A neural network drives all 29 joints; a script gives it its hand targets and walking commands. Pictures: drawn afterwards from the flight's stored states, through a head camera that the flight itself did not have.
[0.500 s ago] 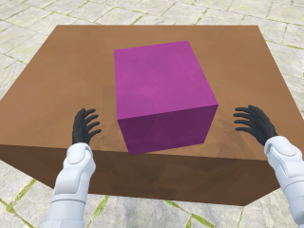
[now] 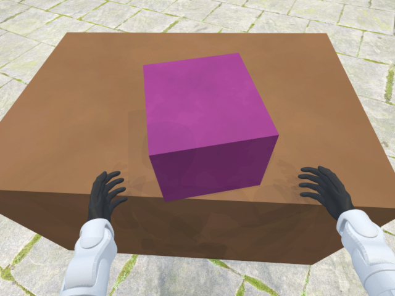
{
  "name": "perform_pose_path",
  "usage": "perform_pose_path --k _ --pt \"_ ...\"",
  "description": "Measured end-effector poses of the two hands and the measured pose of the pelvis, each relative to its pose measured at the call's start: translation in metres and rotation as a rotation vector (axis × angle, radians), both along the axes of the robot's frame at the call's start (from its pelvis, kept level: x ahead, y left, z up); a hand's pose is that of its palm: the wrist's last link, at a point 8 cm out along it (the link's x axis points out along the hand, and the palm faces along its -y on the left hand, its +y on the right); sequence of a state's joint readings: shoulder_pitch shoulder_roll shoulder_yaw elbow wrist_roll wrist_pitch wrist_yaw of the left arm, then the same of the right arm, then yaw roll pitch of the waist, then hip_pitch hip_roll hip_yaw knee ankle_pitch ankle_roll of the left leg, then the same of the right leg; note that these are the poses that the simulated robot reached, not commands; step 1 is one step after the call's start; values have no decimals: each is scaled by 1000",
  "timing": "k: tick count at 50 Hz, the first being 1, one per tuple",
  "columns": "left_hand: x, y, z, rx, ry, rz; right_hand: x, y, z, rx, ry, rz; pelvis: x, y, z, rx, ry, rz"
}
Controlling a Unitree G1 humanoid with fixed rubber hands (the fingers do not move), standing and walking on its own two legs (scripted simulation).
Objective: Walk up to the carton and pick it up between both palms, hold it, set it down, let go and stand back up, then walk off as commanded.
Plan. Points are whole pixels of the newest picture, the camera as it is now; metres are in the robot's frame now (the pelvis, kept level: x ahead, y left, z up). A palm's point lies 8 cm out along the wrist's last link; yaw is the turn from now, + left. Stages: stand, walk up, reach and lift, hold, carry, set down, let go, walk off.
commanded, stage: set down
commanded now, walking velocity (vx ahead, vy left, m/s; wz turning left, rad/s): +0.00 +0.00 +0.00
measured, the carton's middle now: (202, 126) +0.51 +0.05 +0.01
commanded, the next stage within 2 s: let go in 1.76 s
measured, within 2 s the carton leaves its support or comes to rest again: neither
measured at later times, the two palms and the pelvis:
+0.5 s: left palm (107, 225) +0.25 +0.22 -0.01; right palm (340, 225) +0.29 -0.24 -0.03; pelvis +0.01 +0.00 +0.00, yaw +0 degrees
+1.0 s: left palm (106, 259) +0.20 +0.22 -0.05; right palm (332, 253) +0.24 -0.23 -0.06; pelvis +0.02 +0.00 +0.00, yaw +0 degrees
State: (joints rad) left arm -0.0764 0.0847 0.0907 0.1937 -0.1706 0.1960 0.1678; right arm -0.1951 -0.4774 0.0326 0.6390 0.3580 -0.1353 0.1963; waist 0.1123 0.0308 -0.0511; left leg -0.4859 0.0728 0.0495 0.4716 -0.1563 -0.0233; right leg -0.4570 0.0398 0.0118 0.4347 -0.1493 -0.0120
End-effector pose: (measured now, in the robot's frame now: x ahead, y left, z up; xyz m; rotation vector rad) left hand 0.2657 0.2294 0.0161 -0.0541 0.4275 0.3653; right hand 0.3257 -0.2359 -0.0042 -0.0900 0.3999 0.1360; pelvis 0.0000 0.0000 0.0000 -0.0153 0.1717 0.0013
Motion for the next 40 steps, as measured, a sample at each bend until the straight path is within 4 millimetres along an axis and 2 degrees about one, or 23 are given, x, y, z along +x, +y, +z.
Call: perform_pose_path --k 5,12,24,31,36,40 --pt "-10 1 2 9 -18 12 -12 -2 0 -13 -7 0 -1 0 0 0 -14 0" --pt "-13 -2 0 6 -9 6 -22 -4 -4 -19 30 -6 -3 0 0 0 -27 0" --pt "-13 -6 -22 -3 83 -12 -34 -6 -24 -50 107 1 10 -1 1 1 -30 1" --pt "-11 -10 -35 6 130 -65 -36 -5 -25 -56 81 -12 20 -1 2 1 -30 1" --pt "-21 -10 -43 14 164 -88 -38 -3 -25 -60 67 -29 24 -1 3 1 -45 2" --pt "-39 -9 -52 10 206 -97 -42 -2 -28 -60 66 -45 25 -1 3 2 -57 2"
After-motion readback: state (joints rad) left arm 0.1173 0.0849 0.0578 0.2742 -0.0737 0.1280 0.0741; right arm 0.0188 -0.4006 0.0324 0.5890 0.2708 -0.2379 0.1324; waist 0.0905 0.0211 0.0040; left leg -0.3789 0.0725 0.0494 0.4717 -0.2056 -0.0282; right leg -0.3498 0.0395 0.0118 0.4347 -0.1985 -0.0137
